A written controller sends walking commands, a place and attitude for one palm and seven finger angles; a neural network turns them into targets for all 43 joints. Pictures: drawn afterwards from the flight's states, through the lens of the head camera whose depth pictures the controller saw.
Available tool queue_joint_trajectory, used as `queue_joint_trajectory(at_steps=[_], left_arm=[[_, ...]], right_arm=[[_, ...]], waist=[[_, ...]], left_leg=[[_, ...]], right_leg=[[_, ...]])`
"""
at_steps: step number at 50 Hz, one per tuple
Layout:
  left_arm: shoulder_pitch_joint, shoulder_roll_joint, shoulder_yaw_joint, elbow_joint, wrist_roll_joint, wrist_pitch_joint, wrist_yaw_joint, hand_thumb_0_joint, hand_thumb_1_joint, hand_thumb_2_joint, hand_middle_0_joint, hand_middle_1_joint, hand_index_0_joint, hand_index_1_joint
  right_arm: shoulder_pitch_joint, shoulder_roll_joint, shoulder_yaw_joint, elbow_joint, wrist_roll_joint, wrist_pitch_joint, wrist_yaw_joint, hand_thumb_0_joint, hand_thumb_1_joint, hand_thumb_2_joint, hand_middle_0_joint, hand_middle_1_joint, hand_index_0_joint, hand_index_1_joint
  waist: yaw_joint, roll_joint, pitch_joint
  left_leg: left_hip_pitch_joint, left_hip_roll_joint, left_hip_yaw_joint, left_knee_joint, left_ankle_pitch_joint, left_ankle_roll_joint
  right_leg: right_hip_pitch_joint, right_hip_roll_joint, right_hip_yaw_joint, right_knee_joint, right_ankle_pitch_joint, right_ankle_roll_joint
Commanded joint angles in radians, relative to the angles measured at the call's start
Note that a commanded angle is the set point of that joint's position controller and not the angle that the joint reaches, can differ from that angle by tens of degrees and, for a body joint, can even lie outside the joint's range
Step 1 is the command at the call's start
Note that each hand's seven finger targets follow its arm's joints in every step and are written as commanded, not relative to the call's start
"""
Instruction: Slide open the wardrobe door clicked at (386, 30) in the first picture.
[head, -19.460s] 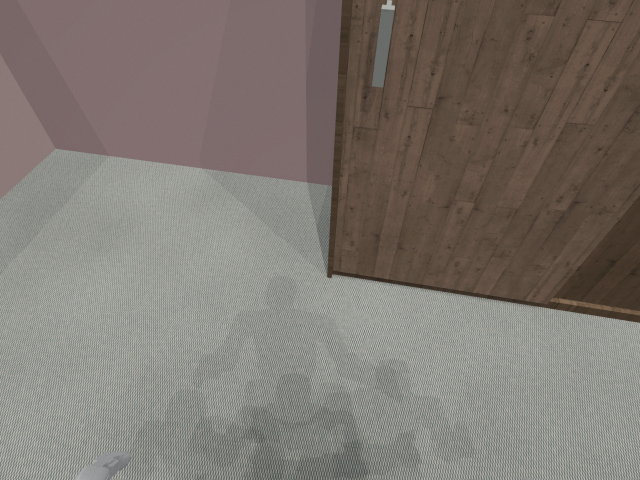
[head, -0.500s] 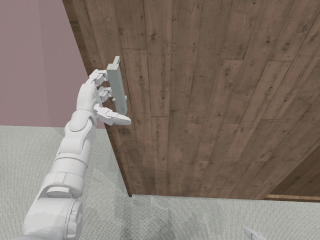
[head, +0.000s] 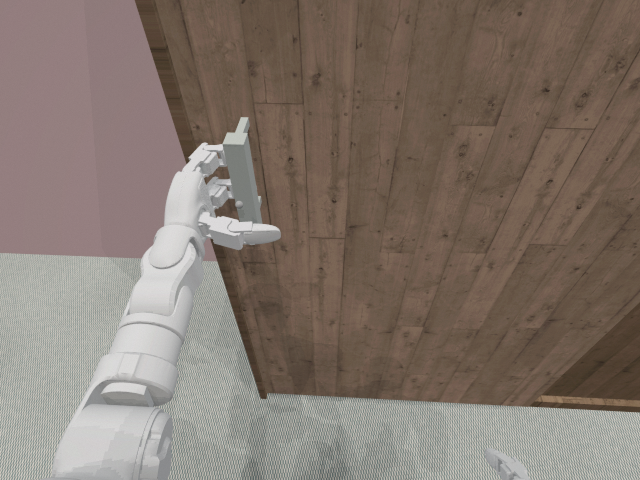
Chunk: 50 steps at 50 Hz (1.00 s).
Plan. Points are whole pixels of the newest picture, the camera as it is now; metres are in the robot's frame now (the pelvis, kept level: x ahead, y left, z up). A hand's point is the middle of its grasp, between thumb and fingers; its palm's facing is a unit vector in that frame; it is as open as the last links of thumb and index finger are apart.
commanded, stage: grip the handle and tug to test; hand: left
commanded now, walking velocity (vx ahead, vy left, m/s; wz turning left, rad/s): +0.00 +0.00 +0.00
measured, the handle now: (248, 177) +0.47 +0.12 +0.14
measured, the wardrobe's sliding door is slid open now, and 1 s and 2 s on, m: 0.00 0.00 0.01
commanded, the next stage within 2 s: tug the door sideways, standing still in 1.18 s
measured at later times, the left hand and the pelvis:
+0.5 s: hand (242, 203) +0.41 +0.11 +0.15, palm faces -0.02 -1.00 +0.00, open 7.5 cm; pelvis +0.00 +0.00 +0.00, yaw +0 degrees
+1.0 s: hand (243, 203) +0.41 +0.11 +0.15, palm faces -0.02 -1.00 +0.01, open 7.4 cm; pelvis +0.01 -0.01 +0.00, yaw -1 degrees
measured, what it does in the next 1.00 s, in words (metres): stands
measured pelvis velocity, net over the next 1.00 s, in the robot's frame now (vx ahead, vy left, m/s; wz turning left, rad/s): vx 0.01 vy -0.01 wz -0.01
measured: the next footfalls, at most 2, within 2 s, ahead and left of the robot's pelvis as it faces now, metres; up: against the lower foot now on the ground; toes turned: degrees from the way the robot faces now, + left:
none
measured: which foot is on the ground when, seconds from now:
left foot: down 0.00-1.00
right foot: down 0.00-1.00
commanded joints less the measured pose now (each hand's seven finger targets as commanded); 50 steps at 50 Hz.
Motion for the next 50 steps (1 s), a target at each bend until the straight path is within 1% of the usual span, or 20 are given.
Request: queue_joint_trajectory(at_steps=[1, 6, 8, 12, 13, 14, 18, 21, 22, 26, 27, 30, 32, 35, 38, 39, 42, 46, 47, 50], left_arm=[[-0.435, 0.134, 0.034, -0.235, 0.005, -0.056, 0.001, 0.0, 0.107, 0.56, -0.365, -1.287, -0.365, -1.287], [-0.46, 0.086, -0.015, -0.252, 0.012, -0.056, 0.005, 0.0, 0.34, 0.66, -0.39, -1.32, -0.39, -1.32], [-0.42, 0.117, 0.022, -0.232, 0.008, -0.053, 0.01, 0.0, 0.433, 0.7, -0.4, -1.333, -0.4, -1.333], [-0.418, 0.112, 0.013, -0.233, 0.007, -0.055, 0.006, 0.0, 0.62, 0.78, -0.42, -1.36, -0.42, -1.36], [-0.437, 0.067, -0.028, -0.242, 0.003, -0.054, 0.001, 0.0, 0.667, 0.8, -0.425, -1.367, -0.425, -1.367], [-0.446, 0.105, 0.01, -0.24, 0.003, -0.054, 0.006, 0.0, 0.713, 0.82, -0.43, -1.373, -0.43, -1.373], [-0.419, 0.101, 0.002, -0.245, 0.008, -0.052, 0.004, 0.0, 0.9, 0.9, -0.45, -1.4, -0.45, -1.4], [-0.444, 0.098, 0.0, -0.262, 0.007, -0.047, 0.002, 0.0, 0.9, 0.9, -0.45, -1.4, -0.45, -1.4], [-0.415, 0.134, 0.031, -0.242, 0.009, -0.047, 0.009, 0.0, 0.9, 0.9, -0.45, -1.4, -0.45, -1.4], [-0.441, 0.11, 0.017, -0.239, 0.006, -0.041, 0.008, 0.0, 0.9, 0.9, -0.45, -1.4, -0.45, -1.4], [-0.406, 0.153, 0.052, -0.237, 0.007, -0.044, 0.012, 0.0, 0.9, 0.9, -0.45, -1.4, -0.45, -1.4], [-0.421, 0.124, 0.027, -0.24, 0.004, -0.04, 0.003, 0.0, 0.9, 0.9, -0.45, -1.4, -0.45, -1.4], [-0.404, 0.157, 0.049, -0.24, 0.006, -0.044, 0.003, 0.0, 0.9, 0.9, -0.45, -1.4, -0.45, -1.4], [-0.43, 0.109, 0.01, -0.266, 0.004, -0.049, -0.002, 0.0, 0.9, 0.9, -0.45, -1.4, -0.45, -1.4], [-0.407, 0.158, 0.052, -0.225, 0.001, -0.044, 0.001, 0.0, 0.9, 0.9, -0.45, -1.4, -0.45, -1.4], [-0.424, 0.144, 0.033, -0.236, 0.004, -0.044, -0.003, 0.0, 0.9, 0.9, -0.45, -1.4, -0.45, -1.4], [-0.336, 0.181, 0.078, -0.243, -0.002, -0.046, -0.006, 0.0, 0.9, 0.9, -0.45, -1.4, -0.45, -1.4], [-0.316, 0.134, 0.042, -0.28, -0.006, -0.035, -0.022, 0.0, 0.9, 0.9, -0.45, -1.4, -0.45, -1.4], [-0.286, 0.163, 0.068, -0.277, -0.007, -0.035, -0.018, 0.0, 0.9, 0.9, -0.45, -1.4, -0.45, -1.4], [-0.242, 0.148, 0.059, -0.351, -0.008, -0.029, -0.023, 0.0, 0.9, 0.9, -0.45, -1.4, -0.45, -1.4]], right_arm=[[-0.047, -0.129, -0.044, -0.128, -0.006, -0.042, -0.011, 0.0, -0.9, -0.9, 0.2, 0.3, 0.2, 0.3], [-0.048, -0.126, -0.045, -0.128, -0.006, -0.04, -0.009, 0.0, -0.9, -0.9, 0.2, 0.3, 0.2, 0.3], [-0.043, -0.132, -0.048, -0.13, -0.008, -0.039, -0.01, 0.0, -0.9, -0.9, 0.2, 0.3, 0.2, 0.3], [-0.044, -0.133, -0.049, -0.13, -0.008, -0.037, -0.011, 0.0, -0.9, -0.9, 0.2, 0.3, 0.2, 0.3], [-0.052, -0.127, -0.044, -0.132, -0.005, -0.038, -0.01, 0.0, -0.9, -0.9, 0.2, 0.3, 0.2, 0.3], [-0.045, -0.13, -0.047, -0.128, -0.006, -0.038, -0.011, 0.0, -0.9, -0.9, 0.2, 0.3, 0.2, 0.3], [-0.049, -0.13, -0.046, -0.131, -0.006, -0.035, -0.01, 0.0, -0.9, -0.9, 0.2, 0.3, 0.2, 0.3], [-0.044, -0.127, -0.045, -0.127, -0.007, -0.037, -0.008, 0.0, -0.9, -0.9, 0.2, 0.3, 0.2, 0.3], [-0.037, -0.134, -0.049, -0.125, -0.009, -0.032, -0.011, 0.0, -0.9, -0.9, 0.2, 0.3, 0.2, 0.3], [-0.044, -0.127, -0.045, -0.125, -0.007, -0.034, -0.011, 0.0, -0.9, -0.9, 0.2, 0.3, 0.2, 0.3], [-0.043, -0.135, -0.049, -0.129, -0.01, -0.031, -0.013, 0.0, -0.9, -0.9, 0.2, 0.3, 0.2, 0.3], [-0.05, -0.126, -0.043, -0.126, -0.008, -0.031, -0.013, 0.0, -0.9, -0.9, 0.2, 0.3, 0.2, 0.3], [-0.045, -0.133, -0.045, -0.13, -0.01, -0.026, -0.014, 0.0, -0.9, -0.9, 0.2, 0.3, 0.2, 0.3], [-0.055, -0.125, -0.044, -0.134, -0.007, -0.03, -0.012, 0.0, -0.9, -0.9, 0.2, 0.3, 0.2, 0.3], [-0.05, -0.134, -0.043, -0.13, -0.007, -0.025, -0.015, 0.0, -0.9, -0.9, 0.2, 0.3, 0.2, 0.3], [-0.056, -0.13, -0.042, -0.133, -0.006, -0.025, -0.015, 0.0, -0.9, -0.9, 0.2, 0.3, 0.2, 0.3], [-0.054, -0.136, -0.046, -0.145, -0.008, -0.024, -0.014, 0.0, -0.9, -0.9, 0.2, 0.3, 0.2, 0.3], [-0.067, -0.126, -0.043, -0.154, -0.004, -0.024, -0.012, 0.0, -0.9, -0.9, 0.2, 0.3, 0.2, 0.3], [-0.06, -0.134, -0.046, -0.157, -0.006, -0.022, -0.011, 0.0, -0.9, -0.9, 0.2, 0.3, 0.2, 0.3], [-0.079, -0.125, -0.044, -0.171, -0.004, -0.024, -0.007, 0.0, -0.9, -0.9, 0.2, 0.3, 0.2, 0.3]], waist=[[0.004, -0.034, -0.281], [-0.011, -0.011, -0.281], [0.001, -0.061, -0.285], [-0.002, -0.073, -0.291], [-0.012, -0.063, -0.267], [-0.005, -0.06, -0.276], [0.0, -0.046, -0.284], [-0.004, -0.014, -0.285], [-0.001, -0.065, -0.282], [-0.003, -0.057, -0.263], [0.006, -0.077, -0.277], [0.0, -0.048, -0.272], [0.007, -0.067, -0.275], [-0.003, -0.034, -0.273], [0.001, -0.085, -0.25], [-0.002, -0.061, -0.245], [0.023, -0.085, -0.288], [0.022, -0.051, -0.28], [0.027, -0.086, -0.286], [0.041, -0.041, -0.303]], left_leg=[[0.286, -0.005, -0.067, -0.022, 0.254, 0.022], [0.32, 0.001, -0.075, -0.018, 0.272, 0.018], [0.302, 0.002, -0.074, -0.021, 0.275, 0.022], [0.296, 0.002, -0.071, -0.023, 0.267, 0.022], [0.298, 0.001, -0.07, -0.026, 0.263, 0.023], [0.299, 0.0, -0.07, -0.023, 0.266, 0.023], [0.299, -0.002, -0.065, -0.024, 0.281, 0.024], [0.312, -0.003, -0.065, -0.023, 0.289, 0.021], [0.295, -0.001, -0.069, -0.022, 0.282, 0.023], [0.284, -0.006, -0.065, -0.031, 0.251, 0.024], [0.277, -0.005, -0.06, -0.028, 0.261, 0.027], [0.283, -0.007, -0.056, -0.028, 0.269, 0.025], [0.268, -0.008, -0.057, -0.029, 0.267, 0.027], [0.29, -0.009, -0.054, -0.028, 0.269, 0.026], [0.254, -0.008, -0.057, -0.033, 0.236, 0.028], [0.256, -0.01, -0.053, -0.034, 0.229, 0.028], [0.253, -0.011, -0.047, -0.032, 0.256, 0.03], [0.261, -0.013, -0.042, -0.032, 0.271, 0.027], [0.254, -0.012, -0.043, -0.031, 0.282, 0.03], [0.269, -0.014, -0.037, -0.033, 0.31, 0.026]], right_leg=[[-0.076, -0.016, 0.045, -0.067, 0.401, 0.037], [-0.106, -0.012, 0.039, -0.068, 0.386, 0.034], [-0.082, -0.012, 0.039, -0.07, 0.398, 0.036], [-0.067, -0.014, 0.04, -0.072, 0.396, 0.038], [-0.084, -0.013, 0.04, -0.074, 0.395, 0.039], [-0.081, -0.012, 0.043, -0.075, 0.402, 0.037], [-0.065, -0.015, 0.045, -0.072, 0.422, 0.037], [-0.076, -0.014, 0.045, -0.075, 0.423, 0.036], [-0.058, -0.014, 0.04, -0.076, 0.416, 0.038], [-0.067, -0.015, 0.045, -0.083, 0.402, 0.038], [-0.044, -0.018, 0.048, -0.082, 0.418, 0.041], [-0.049, -0.019, 0.051, -0.082, 0.441, 0.042], [-0.027, -0.021, 0.051, -0.08, 0.443, 0.042], [-0.05, -0.019, 0.051, -0.081, 0.445, 0.041], [-0.043, -0.02, 0.054, -0.088, 0.424, 0.046], [-0.047, -0.021, 0.058, -0.088, 0.424, 0.046], [0.002, -0.026, 0.057, -0.081, 0.468, 0.049], [-0.002, -0.025, 0.057, -0.078, 0.496, 0.047], [0.02, -0.027, 0.054, -0.076, 0.509, 0.05], [0.033, -0.028, 0.057, -0.067, 0.555, 0.048]])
